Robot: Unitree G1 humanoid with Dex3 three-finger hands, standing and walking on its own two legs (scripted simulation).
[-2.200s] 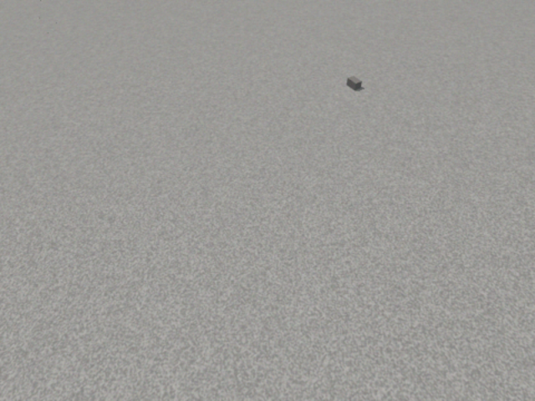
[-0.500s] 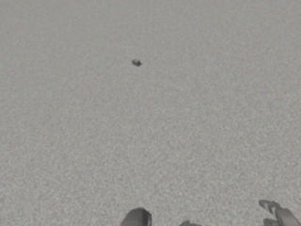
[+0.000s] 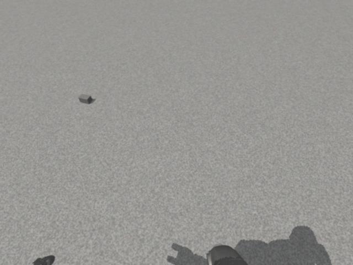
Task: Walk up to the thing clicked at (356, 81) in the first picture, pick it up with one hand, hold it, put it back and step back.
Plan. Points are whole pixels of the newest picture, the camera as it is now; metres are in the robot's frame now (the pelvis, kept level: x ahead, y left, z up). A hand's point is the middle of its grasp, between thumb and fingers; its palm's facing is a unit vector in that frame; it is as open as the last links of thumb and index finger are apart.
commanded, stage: walk up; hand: left
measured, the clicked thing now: (85, 99) +1.52 +0.67 -0.75
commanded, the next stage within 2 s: none
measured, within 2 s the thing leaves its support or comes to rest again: neither
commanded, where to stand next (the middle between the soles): +1.04 +0.60 m, yaw -25 degrees
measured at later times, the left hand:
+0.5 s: hand (53, 213) +0.31 +0.34 -0.12, palm faces -0.11 -0.87 -0.49, open 7.4 cm
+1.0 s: hand (43, 133) +0.62 +0.46 -0.13, palm faces -0.29 -0.82 -0.49, open 7.4 cm
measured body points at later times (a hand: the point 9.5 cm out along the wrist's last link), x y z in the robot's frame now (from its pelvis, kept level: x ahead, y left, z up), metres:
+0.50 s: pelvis +0.25 +0.07 -0.01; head +0.27 +0.02 +0.44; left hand +0.31 +0.39 -0.09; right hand +0.35 -0.27 -0.13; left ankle +0.39 +0.26 -0.68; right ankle +0.22 -0.06 -0.74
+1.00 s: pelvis +0.46 +0.20 -0.01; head +0.48 +0.17 +0.44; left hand +0.63 +0.50 -0.10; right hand +0.42 -0.12 -0.13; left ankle +0.46 +0.27 -0.74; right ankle +0.54 +0.07 -0.71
